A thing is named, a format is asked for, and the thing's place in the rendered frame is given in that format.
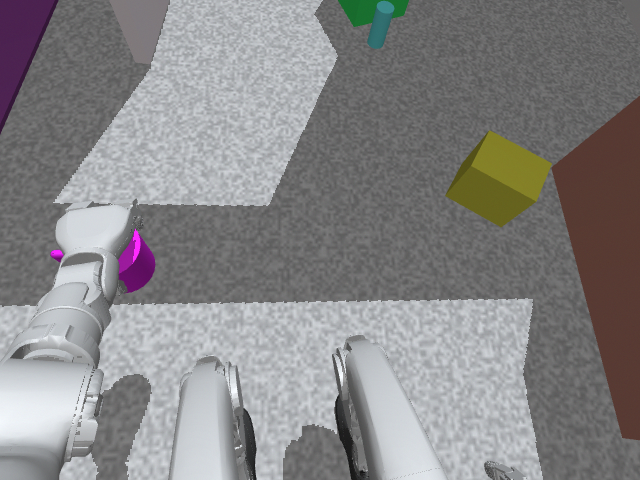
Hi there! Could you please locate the left robot hand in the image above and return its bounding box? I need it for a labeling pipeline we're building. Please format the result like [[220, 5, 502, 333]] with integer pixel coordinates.
[[55, 198, 144, 296]]

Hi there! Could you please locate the left robot arm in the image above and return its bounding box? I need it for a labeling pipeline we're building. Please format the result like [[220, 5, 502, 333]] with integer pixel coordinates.
[[0, 247, 120, 480]]

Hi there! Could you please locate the right robot foot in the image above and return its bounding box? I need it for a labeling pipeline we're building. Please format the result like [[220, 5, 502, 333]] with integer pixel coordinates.
[[335, 395, 370, 480]]

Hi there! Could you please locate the right robot hand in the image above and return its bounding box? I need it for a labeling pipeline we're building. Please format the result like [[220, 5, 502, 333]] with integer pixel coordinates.
[[484, 461, 526, 480]]

